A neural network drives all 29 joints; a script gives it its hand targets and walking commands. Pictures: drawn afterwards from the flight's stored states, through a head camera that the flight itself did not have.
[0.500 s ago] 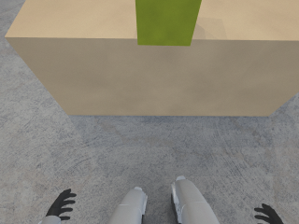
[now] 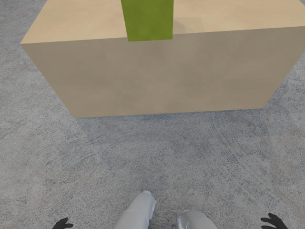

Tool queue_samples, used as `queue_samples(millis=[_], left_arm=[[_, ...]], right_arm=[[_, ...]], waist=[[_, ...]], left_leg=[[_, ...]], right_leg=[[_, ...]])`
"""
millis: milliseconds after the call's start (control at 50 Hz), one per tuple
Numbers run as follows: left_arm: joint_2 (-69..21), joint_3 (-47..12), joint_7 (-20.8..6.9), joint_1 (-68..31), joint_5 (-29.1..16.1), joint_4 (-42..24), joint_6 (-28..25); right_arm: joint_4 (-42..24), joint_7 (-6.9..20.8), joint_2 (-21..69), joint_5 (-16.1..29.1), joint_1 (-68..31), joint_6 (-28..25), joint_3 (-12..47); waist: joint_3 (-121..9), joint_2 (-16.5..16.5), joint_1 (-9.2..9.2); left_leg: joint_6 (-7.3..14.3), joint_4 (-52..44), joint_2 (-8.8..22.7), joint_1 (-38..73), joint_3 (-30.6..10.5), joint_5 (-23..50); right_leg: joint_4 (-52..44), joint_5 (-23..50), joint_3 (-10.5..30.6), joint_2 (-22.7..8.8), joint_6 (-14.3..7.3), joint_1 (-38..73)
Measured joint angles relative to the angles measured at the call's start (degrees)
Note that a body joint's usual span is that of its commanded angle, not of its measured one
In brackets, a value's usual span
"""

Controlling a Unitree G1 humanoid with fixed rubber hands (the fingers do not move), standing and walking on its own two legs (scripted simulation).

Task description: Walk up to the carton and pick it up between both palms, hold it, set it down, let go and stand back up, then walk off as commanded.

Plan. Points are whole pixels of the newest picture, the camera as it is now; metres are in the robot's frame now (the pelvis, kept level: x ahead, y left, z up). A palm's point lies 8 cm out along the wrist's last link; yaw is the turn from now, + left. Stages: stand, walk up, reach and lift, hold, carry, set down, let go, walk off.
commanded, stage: walk off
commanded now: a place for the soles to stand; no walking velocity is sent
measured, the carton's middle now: (148, 2) +0.99 +0.06 +0.07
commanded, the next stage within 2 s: stand in 0.84 s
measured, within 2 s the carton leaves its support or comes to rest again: neither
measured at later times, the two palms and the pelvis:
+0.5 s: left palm out of the picture +0.02 +0.33 -0.11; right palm out of the picture +0.04 -0.27 -0.09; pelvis -0.07 +0.03 +0.00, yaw +1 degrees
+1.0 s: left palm out of the picture +0.03 +0.32 -0.10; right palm out of the picture +0.05 -0.28 -0.09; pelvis -0.05 +0.02 +0.01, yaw +1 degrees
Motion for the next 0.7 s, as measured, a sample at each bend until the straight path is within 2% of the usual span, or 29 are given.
queue_samples(millis=[100,180,220,300,380,700], left_arm=[[0.0,0.0,0.0,0.7,0.0,-0.1,-1.9],[0.0,0.0,0.0,0.6,0.0,-0.1,-2.3],[0.0,0.0,0.0,-0.1,-0.1,0.9,-1.9],[0.0,0.0,0.0,-0.7,-0.1,2.8,-2.1],[0.0,0.0,-0.1,-0.9,-0.1,3.7,-3.5],[0.0,0.0,-0.3,-0.7,0.2,5.8,-3.7]], right_arm=[[0.0,0.0,0.0,0.0,0.0,-0.9,0.0],[0.2,0.0,0.0,0.0,0.0,-2.2,0.0],[0.5,0.1,0.0,0.0,0.0,-3.1,0.0],[0.9,0.1,0.0,0.0,0.0,-4.1,0.0],[0.9,0.1,0.0,0.0,0.0,-4.3,0.0],[1.8,0.6,0.0,0.0,0.0,-4.8,0.0]], waist=[[-2.1,0.5,-0.03],[-3.0,0.5,-0.04],[-2.9,-0.6,-0.01],[-4.3,-0.6,-0.01],[-4.8,-0.6,0.0],[-7.0,-0.6,0.0]], left_leg=[[0.0,-0.8,1.3,0.4,0.9,-1.2],[1.1,-10.4,4.2,3.5,2.6,-1.9],[0.9,-11.6,3.3,3.6,3.4,1.3],[1.3,-13.1,3.9,3.7,3.9,2.9],[0.9,-13.8,4.3,3.8,3.9,3.9],[1.4,-15.2,3.9,4.3,4.5,5.0]], right_leg=[[0.0,2.8,-0.6,0.0,0.0,-6.2],[0.0,4.2,-1.1,-0.1,0.0,-9.0],[0.0,4.3,-0.3,-1.1,0.0,-9.1],[0.0,-2.6,-0.2,-1.1,0.1,-9.1],[-2.5,3.3,-0.3,-1.1,0.1,-8.4],[-3.4,3.8,-0.3,-2.1,0.1,-8.0]])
